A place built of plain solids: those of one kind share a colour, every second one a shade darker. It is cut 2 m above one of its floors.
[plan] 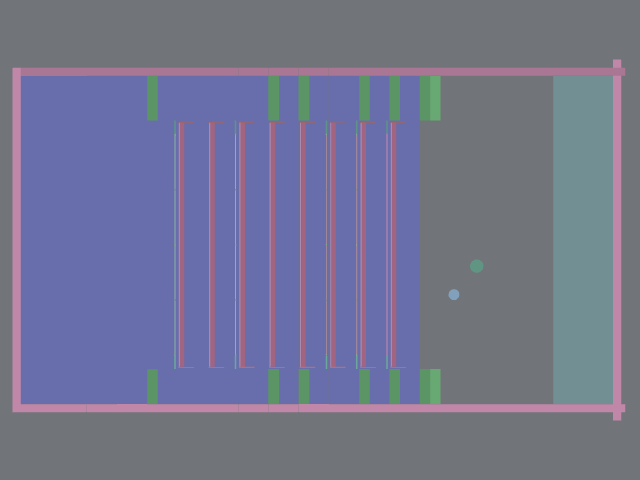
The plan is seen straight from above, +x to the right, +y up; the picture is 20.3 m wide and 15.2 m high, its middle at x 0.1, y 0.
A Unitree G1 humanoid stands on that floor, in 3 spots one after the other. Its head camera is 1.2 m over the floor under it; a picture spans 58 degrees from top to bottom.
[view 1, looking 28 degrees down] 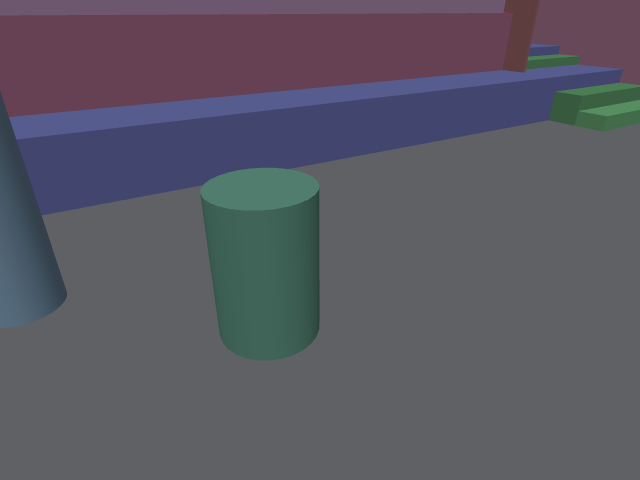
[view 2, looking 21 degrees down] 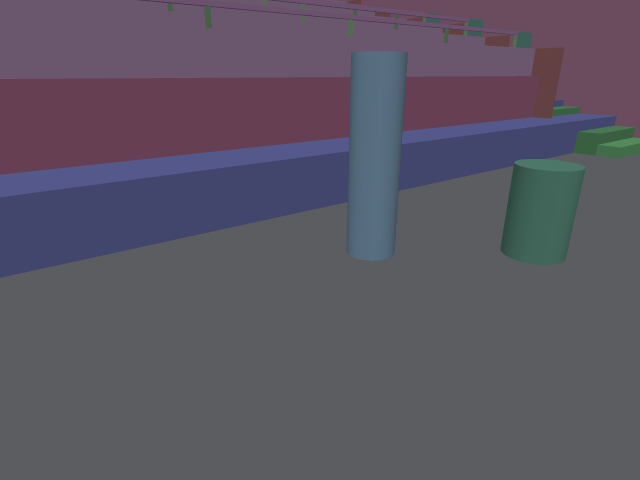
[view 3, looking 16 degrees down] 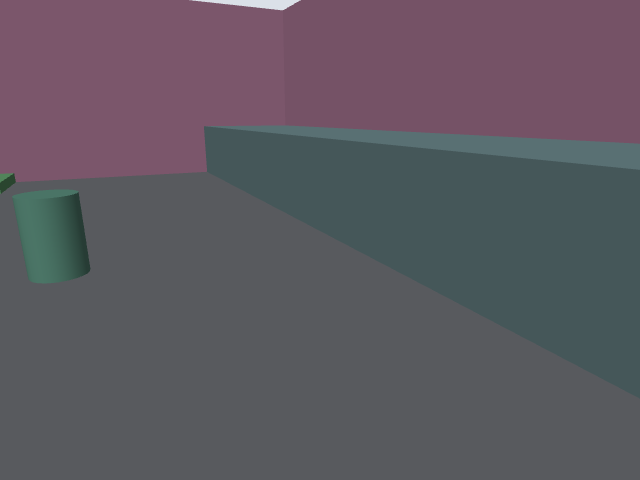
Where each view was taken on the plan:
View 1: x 6.44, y -1.40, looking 149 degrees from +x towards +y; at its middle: ground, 2.56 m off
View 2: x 6.44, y -3.77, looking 143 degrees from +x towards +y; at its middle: ground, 3.35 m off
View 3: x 5.50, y -4.62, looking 64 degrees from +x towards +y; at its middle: ground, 4.35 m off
